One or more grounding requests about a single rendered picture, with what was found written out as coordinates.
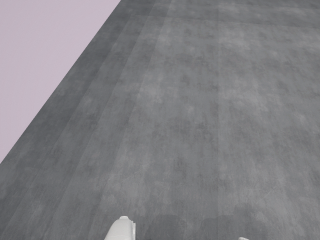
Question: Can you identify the left robot thigh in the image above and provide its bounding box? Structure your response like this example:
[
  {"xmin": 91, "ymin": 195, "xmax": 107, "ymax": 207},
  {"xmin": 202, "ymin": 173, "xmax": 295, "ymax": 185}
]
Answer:
[{"xmin": 104, "ymin": 218, "xmax": 136, "ymax": 240}]

